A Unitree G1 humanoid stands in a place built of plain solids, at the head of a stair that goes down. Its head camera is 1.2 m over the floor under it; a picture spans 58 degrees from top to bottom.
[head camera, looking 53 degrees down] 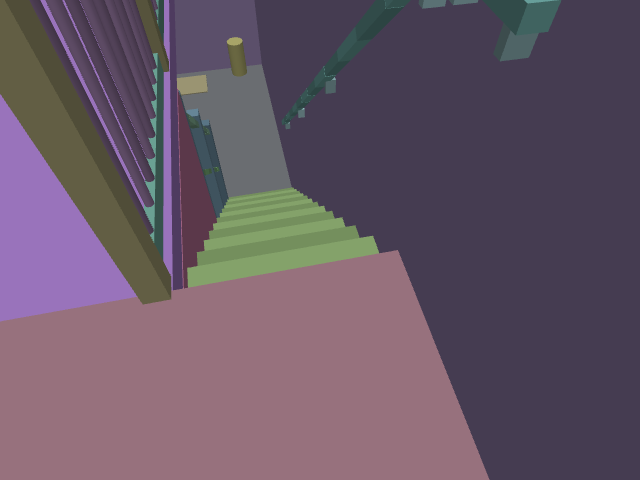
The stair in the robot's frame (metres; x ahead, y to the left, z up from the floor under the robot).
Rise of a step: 0.20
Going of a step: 0.22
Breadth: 0.75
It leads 12 degrees to the left of straight ahead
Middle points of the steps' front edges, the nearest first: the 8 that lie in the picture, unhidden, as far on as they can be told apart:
0.78 0.10 0.00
1.00 0.15 -0.20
1.22 0.20 -0.40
1.44 0.24 -0.61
1.66 0.29 -0.81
1.88 0.34 -1.01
2.10 0.39 -1.21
2.32 0.43 -1.41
